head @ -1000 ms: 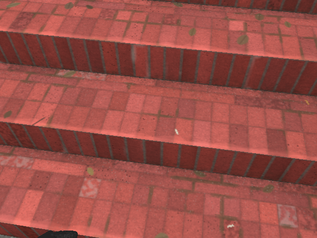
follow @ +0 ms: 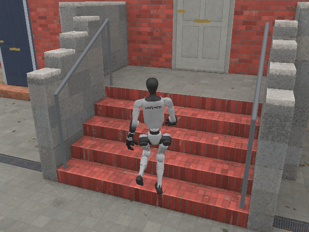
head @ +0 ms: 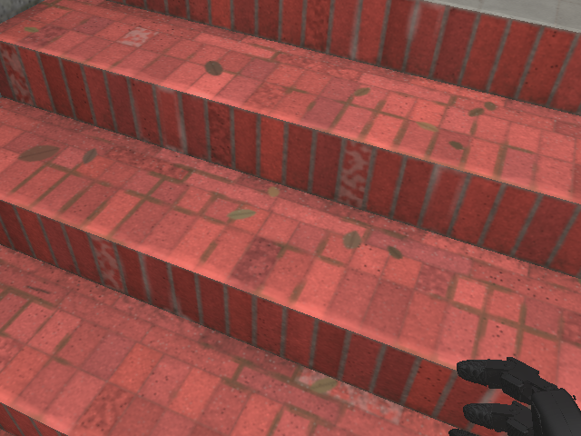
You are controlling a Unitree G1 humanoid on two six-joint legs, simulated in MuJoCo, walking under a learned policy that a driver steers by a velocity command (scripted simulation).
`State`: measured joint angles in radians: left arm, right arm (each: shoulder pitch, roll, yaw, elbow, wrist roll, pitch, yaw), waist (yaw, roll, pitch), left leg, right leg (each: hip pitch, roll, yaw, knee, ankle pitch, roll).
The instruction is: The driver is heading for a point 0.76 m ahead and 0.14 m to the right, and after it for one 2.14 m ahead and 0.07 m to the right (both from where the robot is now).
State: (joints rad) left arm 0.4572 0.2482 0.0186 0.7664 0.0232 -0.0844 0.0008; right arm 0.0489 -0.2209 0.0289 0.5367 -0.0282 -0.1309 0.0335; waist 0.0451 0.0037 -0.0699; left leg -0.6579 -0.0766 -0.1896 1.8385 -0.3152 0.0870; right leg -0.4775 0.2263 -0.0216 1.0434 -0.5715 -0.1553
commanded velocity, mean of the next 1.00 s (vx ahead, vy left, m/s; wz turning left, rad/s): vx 0.88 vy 0.00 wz -0.68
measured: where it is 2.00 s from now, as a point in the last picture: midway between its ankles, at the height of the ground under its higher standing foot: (453, 130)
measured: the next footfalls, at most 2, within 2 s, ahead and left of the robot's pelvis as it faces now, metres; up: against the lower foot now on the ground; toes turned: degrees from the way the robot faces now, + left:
left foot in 0.20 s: +0.18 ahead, +0.27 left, +0.00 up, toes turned -16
right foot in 0.38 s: +0.42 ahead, -0.02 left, +0.18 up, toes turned -27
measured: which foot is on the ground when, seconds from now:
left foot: up 0.00-0.18, down 0.20-0.40, up 0.42-0.74, down 0.76-1.00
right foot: down 0.00-0.16, up 0.18-0.36, down 0.38-0.76, up 0.78-1.00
